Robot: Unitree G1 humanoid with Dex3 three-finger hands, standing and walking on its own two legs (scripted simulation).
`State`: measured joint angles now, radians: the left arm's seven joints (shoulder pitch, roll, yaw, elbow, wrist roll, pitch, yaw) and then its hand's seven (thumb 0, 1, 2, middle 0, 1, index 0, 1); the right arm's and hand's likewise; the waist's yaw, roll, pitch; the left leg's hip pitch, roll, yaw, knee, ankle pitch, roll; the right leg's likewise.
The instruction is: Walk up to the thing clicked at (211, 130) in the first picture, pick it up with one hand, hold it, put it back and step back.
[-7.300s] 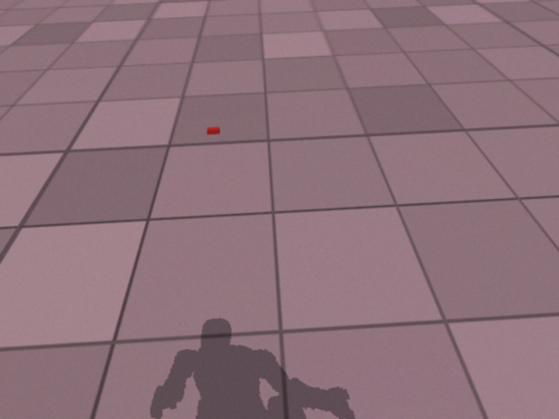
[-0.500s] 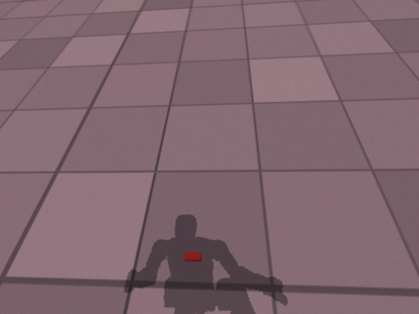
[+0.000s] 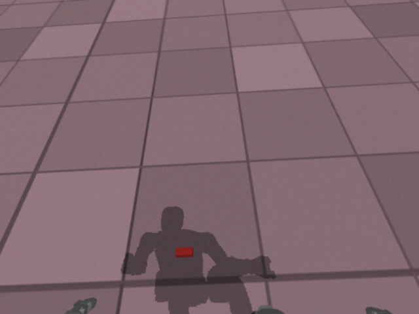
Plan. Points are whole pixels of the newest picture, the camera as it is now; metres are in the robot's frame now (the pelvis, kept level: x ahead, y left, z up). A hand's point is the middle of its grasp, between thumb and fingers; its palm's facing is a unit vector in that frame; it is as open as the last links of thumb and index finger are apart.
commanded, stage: walk up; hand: left
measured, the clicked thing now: (184, 252) +0.48 +0.18 -0.74
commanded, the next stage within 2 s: none
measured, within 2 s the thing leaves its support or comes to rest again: neither
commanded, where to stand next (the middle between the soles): +0.12 -0.03 m, yaw -4 degrees
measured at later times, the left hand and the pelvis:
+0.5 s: hand out of the picture +0.06 +0.27 -0.13, palm faces -0.08 -0.93 -0.37, open 7.4 cm; pelvis -0.02 +0.01 +0.01, yaw -4 degrees
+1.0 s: hand out of the picture +0.05 +0.28 -0.14, palm faces -0.10 -0.93 -0.36, open 7.4 cm; pelvis -0.02 +0.02 +0.01, yaw -6 degrees
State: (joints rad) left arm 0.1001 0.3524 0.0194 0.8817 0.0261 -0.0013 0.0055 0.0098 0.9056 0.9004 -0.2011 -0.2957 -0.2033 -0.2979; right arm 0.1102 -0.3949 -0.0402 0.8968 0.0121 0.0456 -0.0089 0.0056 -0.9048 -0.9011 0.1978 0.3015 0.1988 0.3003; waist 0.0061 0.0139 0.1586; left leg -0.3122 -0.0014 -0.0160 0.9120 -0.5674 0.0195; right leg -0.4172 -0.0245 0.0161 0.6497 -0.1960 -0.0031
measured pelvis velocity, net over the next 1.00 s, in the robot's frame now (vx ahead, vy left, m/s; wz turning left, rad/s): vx -0.02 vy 0.02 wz -0.11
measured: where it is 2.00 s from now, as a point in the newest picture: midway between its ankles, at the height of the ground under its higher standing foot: outside the picture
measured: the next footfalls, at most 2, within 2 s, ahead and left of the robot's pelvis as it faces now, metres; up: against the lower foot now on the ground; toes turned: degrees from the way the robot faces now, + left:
right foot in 0.32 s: +0.02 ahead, -0.11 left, +0.00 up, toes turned -2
left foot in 0.60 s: +0.10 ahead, +0.14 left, +0.00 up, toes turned -4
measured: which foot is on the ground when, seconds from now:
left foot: down 0.00-0.34, up 0.36-0.58, down 0.60-0.92, up 0.94-1.00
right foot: down 0.00-0.10, up 0.12-0.30, down 0.32-0.62, up 0.64-0.84, down 0.86-1.00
